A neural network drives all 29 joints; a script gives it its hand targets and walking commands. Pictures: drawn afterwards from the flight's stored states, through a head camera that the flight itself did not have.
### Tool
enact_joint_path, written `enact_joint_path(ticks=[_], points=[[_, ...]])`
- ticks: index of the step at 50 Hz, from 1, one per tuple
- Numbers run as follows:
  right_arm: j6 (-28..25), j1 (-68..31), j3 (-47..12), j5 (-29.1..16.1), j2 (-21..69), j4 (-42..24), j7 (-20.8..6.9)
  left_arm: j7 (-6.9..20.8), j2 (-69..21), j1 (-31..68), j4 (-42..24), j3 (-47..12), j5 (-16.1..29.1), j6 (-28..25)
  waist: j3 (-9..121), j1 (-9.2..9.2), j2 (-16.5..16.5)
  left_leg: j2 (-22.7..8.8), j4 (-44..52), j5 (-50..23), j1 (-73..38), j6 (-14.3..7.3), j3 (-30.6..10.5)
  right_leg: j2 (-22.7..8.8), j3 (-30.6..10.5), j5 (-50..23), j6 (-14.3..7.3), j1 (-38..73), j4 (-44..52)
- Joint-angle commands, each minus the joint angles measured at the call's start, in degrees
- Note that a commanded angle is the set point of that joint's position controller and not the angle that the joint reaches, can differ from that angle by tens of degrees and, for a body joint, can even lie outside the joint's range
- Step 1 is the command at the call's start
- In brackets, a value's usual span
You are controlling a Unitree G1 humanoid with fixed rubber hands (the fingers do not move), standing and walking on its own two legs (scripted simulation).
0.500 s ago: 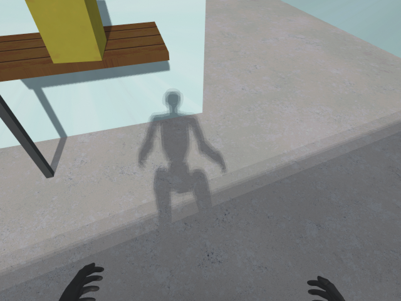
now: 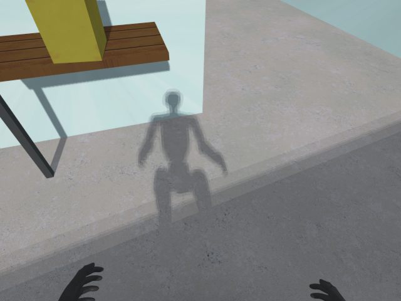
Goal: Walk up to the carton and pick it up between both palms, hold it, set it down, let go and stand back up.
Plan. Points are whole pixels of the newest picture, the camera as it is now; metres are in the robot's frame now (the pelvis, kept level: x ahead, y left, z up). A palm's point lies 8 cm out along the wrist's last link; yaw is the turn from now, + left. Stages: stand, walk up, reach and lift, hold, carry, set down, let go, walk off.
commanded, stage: stand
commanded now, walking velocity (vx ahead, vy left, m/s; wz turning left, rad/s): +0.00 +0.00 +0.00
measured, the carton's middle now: (72, 22) +1.14 +0.58 +0.08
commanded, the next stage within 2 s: walk up in 0.60 s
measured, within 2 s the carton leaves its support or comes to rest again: neither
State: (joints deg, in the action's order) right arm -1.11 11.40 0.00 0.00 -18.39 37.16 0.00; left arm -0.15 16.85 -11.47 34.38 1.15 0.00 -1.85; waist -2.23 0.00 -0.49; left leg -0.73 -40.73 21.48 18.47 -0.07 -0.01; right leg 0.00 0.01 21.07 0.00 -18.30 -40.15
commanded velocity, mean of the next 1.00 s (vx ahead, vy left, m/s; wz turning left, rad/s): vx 0.00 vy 0.00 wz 0.00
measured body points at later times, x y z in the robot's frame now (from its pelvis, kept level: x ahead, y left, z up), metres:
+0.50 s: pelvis -0.01 +0.00 +0.00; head +0.00 +0.00 +0.45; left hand +0.16 +0.27 -0.08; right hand +0.14 -0.27 -0.09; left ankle +0.00 +0.12 -0.72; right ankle +0.00 -0.12 -0.72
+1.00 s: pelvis +0.00 +0.04 +0.01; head +0.02 +0.03 +0.46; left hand +0.10 +0.36 -0.06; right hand +0.17 -0.25 -0.08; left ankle +0.06 +0.18 -0.68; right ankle +0.00 -0.12 -0.72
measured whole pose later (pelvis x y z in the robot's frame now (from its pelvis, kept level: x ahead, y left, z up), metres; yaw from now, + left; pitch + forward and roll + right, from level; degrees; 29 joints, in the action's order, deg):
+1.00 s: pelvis +0.00 +0.04 +0.01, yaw +6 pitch +0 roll -1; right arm 0.0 11.7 0.0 0.1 -25.7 40.1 -5.7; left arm -0.7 23.2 -17.4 35.6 3.8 0.0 -5.7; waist -1.7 0.0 -2.2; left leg -3.2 -53.4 24.6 31.3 -1.1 -1.0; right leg -5.1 3.7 20.4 -0.4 -14.9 -35.7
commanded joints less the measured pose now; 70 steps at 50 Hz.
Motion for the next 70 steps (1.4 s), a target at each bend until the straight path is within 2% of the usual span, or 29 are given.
enact_joint_path(ticks=[1,10,39,40,41,42,43,44,45,47,49,50,51,52,53,54,55,56,57,58,59,60,61,63,65,68,69,70], points=[[-2.56,-3.45,4.96,1.31,-12.85,-2.11,0.39,-0.23,13.36,2.53,-0.52,4.19,-1.36,-2.05,5.76,0.24,-0.27,-4.53,6.92,-13.38,-1.70,-4.36,-5.10,-4.63,-3.97,-13.29,-4.18,2.10,5.58],[-2.46,-3.37,4.88,1.27,-12.72,-1.40,0.37,-0.39,13.63,2.72,-0.08,4.19,-1.38,-2.04,5.60,-0.03,-0.50,-4.40,7.08,-13.75,-2.12,-4.22,-5.02,-4.96,-4.49,-13.77,-4.36,2.00,6.13],[-2.41,-3.74,4.68,1.24,-12.97,0.93,0.14,-0.17,13.96,2.64,1.86,3.90,-1.27,-1.90,4.10,0.01,-0.70,-4.59,9.66,-9.21,-1.00,-4.18,-6.05,-5.04,-5.22,-9.06,-4.14,2.10,8.44],[-1.21,-0.20,7.00,3.76,-18.77,-3.97,-3.27,-0.56,23.08,-8.13,2.84,7.76,-0.91,-3.64,5.73,2.46,-2.90,-2.55,4.41,7.30,11.45,-7.22,-12.80,-7.92,-10.51,14.53,-7.37,11.17,8.61],[-0.50,-4.25,6.83,3.76,-16.95,-5.32,-4.57,-1.14,25.95,-14.09,4.67,9.35,-1.47,-4.45,3.22,5.50,3.37,0.63,-3.74,14.51,26.40,-4.99,-7.63,-15.41,-21.65,29.24,-11.54,20.79,17.36],[-0.23,-6.88,6.57,3.98,-15.00,-6.45,-4.81,-1.59,28.98,-15.38,4.56,10.18,-2.25,-5.14,0.81,6.97,10.63,-0.38,-19.10,11.07,34.66,-2.53,-3.17,-27.98,-34.18,31.03,-16.54,23.15,26.83],[-0.06,-8.69,6.67,4.45,-16.66,-6.24,-4.91,-1.90,27.81,-12.44,3.07,9.91,-2.10,-5.75,-1.21,6.65,2.69,-2.93,-21.80,7.46,35.39,-2.37,-9.14,-29.62,-34.44,24.41,-17.76,19.25,27.10],[-0.19,-7.02,7.17,3.96,-17.16,-5.71,-5.33,-2.07,26.31,-9.99,2.50,9.46,-1.89,-5.88,-1.41,4.77,-0.57,-3.86,-21.85,4.12,32.63,-1.54,-9.67,-27.47,-28.85,18.77,-16.62,16.02,25.55],[-0.25,-5.25,7.40,3.77,-16.90,-5.13,-5.87,-1.98,24.98,-8.85,2.53,9.28,-2.15,-6.02,-0.46,3.35,-0.19,-4.76,-20.01,2.57,30.16,-0.85,-9.44,-24.82,-23.64,13.71,-15.15,15.98,24.20],[-0.33,-2.18,7.44,3.28,-16.27,-4.49,-7.00,-1.54,24.58,-7.18,1.52,9.38,-2.38,-6.10,2.19,1.98,6.49,-5.08,-14.80,1.92,24.89,-0.02,-5.80,-20.59,-12.37,3.66,-13.73,15.96,21.52],[-0.32,-3.29,7.17,2.83,-15.71,-4.37,-7.66,-1.18,25.27,-6.50,0.85,9.52,-2.44,-6.27,1.96,1.82,9.60,-5.84,-8.12,0.26,19.86,-0.47,-3.52,-19.63,-6.63,-0.91,-13.12,11.98,20.64],[-0.37,-3.07,7.24,2.59,-16.00,-3.83,-7.79,-1.05,25.40,-5.18,0.29,9.36,-2.34,-6.28,2.21,0.99,9.85,-5.78,-4.78,-1.48,15.08,-0.86,-2.31,-19.12,-4.27,-1.18,-12.31,9.02,20.46],[-0.54,-1.25,7.17,2.39,-16.05,-2.70,-7.76,-0.86,25.77,-3.20,-0.13,9.28,-2.17,-6.07,2.28,-0.41,10.19,-4.94,-1.43,-2.79,9.84,-1.09,0.01,-17.72,-1.07,-2.18,-11.17,5.89,18.95],[-0.66,3.11,7.50,2.21,-16.52,-1.05,-7.54,-0.66,25.88,-0.97,-0.50,9.02,-1.88,-5.77,3.90,-3.40,9.07,-3.21,2.00,-6.90,0.99,-1.46,3.13,-16.10,1.85,-1.03,-9.54,0.89,15.59],[-0.73,8.24,8.09,2.27,-17.15,1.07,-7.07,-0.56,24.56,0.17,-0.26,8.45,-1.75,-5.35,5.80,-6.38,6.78,-0.65,3.80,-8.29,-6.92,-1.76,6.35,-14.39,4.38,1.49,-8.06,-2.95,9.86],[-0.91,14.40,8.81,2.41,-18.65,3.16,-6.34,-0.48,21.82,-1.41,0.03,7.53,-2.03,-4.87,8.74,-8.32,-0.59,2.20,5.27,-5.74,-13.81,-1.87,6.70,-11.07,7.76,2.36,-6.77,-5.45,-1.74],[-1.14,19.57,9.97,3.02,-21.96,4.73,-5.33,-0.15,17.65,-3.52,0.29,6.09,-1.72,-4.22,7.65,-10.43,-12.90,0.72,11.97,3.89,-18.87,-4.53,-3.22,-6.56,9.42,4.77,-5.13,-13.70,-20.33],[-1.64,17.47,9.99,3.05,-27.20,2.16,-4.50,-0.24,13.75,-2.47,-2.64,4.55,-0.45,-4.14,4.06,-9.54,-24.84,-11.99,26.19,17.26,-17.10,-9.45,-35.05,0.07,6.34,15.44,-2.25,-29.05,-31.92],[-1.45,12.02,10.11,2.17,-28.45,0.98,-4.66,-0.64,19.57,-1.82,-1.92,5.41,-0.31,-3.53,2.55,-6.48,-14.33,-16.90,30.91,30.41,-8.94,-14.57,-43.35,-2.41,0.60,16.04,-2.65,-28.17,-33.11],[-1.38,8.91,9.70,1.69,-26.79,-0.49,-4.70,-0.38,21.90,-2.89,-0.94,5.60,-0.12,-3.55,-0.32,-4.49,-7.76,-16.00,29.90,30.63,-6.25,-15.88,-41.05,-4.39,-0.75,11.94,-2.76,-26.85,-32.42],[-1.37,7.57,9.05,1.62,-25.13,-1.06,-4.54,-0.08,21.72,-4.47,0.05,5.48,-0.01,-3.82,-1.21,-3.29,-6.14,-13.50,27.97,25.15,-4.44,-14.86,-34.76,-5.60,-0.10,8.34,-2.70,-24.26,-28.51],[-1.35,6.57,8.14,1.62,-23.40,-1.92,-4.41,0.11,21.61,-6.26,0.90,5.49,-0.07,-3.96,-0.41,-2.43,-6.59,-11.14,26.45,20.22,-2.77,-13.39,-29.69,-5.89,-0.01,6.13,-2.61,-20.64,-24.14],[-1.38,6.47,7.66,1.68,-22.48,-2.34,-4.52,0.33,21.47,-8.22,1.58,5.72,-0.23,-3.98,0.67,-2.16,-7.66,-9.94,25.71,15.58,-1.93,-13.06,-26.35,-5.32,1.31,5.00,-2.43,-17.18,-20.18],[-1.43,7.15,7.49,1.96,-21.85,-3.15,-5.02,0.46,21.22,-9.57,2.06,6.17,-0.51,-3.92,1.42,-2.15,-7.72,-9.46,25.74,14.67,-1.37,-14.38,-24.57,-4.22,3.00,5.23,-1.69,-14.29,-14.09],[-1.24,8.43,7.80,2.19,-22.41,-3.18,-5.32,0.49,20.82,-8.27,1.56,6.31,-0.80,-4.01,0.24,-2.98,-8.30,-10.43,26.24,16.94,-1.60,-15.81,-25.55,-3.55,3.62,6.27,-1.47,-14.50,-9.40],[-0.71,7.38,7.85,2.18,-22.23,-3.68,-5.68,0.35,20.33,-9.96,2.05,6.30,-0.55,-4.59,1.82,-2.75,-8.57,-9.53,24.37,15.15,-0.82,-14.98,-23.71,-2.07,4.53,2.40,-1.70,-9.10,-2.46],[-0.50,6.16,7.66,2.23,-21.90,-3.96,-5.73,0.23,19.87,-11.34,2.49,6.31,-0.41,-4.90,3.08,-2.03,-8.37,-8.13,22.27,13.38,0.12,-14.35,-21.65,-1.37,4.81,0.24,-1.94,-5.23,1.28],[-0.20,4.59,7.42,2.10,-21.12,-4.52,-5.80,0.02,19.33,-13.66,3.45,6.34,-0.37,-5.30,4.62,-0.49,-6.25,-6.11,18.51,11.94,2.91,-13.14,-17.86,-0.25,5.82,-4.34,-2.50,1.95,8.00]])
